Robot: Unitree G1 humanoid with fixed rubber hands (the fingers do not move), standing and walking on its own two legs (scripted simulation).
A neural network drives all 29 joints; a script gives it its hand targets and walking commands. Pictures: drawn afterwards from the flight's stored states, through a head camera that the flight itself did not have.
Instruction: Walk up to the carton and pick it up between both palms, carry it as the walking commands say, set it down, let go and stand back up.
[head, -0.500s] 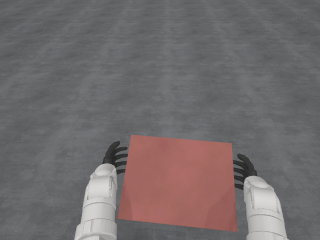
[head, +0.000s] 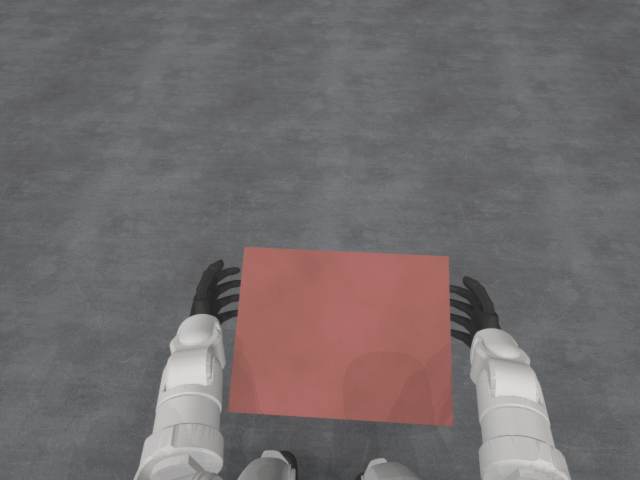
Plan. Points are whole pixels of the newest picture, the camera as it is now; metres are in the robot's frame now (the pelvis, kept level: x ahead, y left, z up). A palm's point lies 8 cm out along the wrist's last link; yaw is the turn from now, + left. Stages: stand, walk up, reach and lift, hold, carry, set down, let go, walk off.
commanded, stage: set down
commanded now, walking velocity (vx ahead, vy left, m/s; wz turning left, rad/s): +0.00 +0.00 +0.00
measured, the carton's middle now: (339, 331) +0.33 -0.04 -0.17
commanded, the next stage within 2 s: none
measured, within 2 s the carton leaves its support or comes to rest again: neither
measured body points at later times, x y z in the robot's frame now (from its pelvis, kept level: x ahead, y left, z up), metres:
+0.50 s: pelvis -0.05 +0.01 -0.08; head +0.11 +0.02 +0.34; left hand +0.36 +0.15 -0.14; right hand +0.31 -0.22 -0.15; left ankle +0.05 +0.11 -0.72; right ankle -0.01 -0.13 -0.72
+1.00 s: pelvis -0.07 +0.00 -0.17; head +0.13 +0.01 +0.24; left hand +0.39 +0.13 -0.23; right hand +0.33 -0.23 -0.24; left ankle +0.05 +0.11 -0.72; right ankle -0.01 -0.13 -0.72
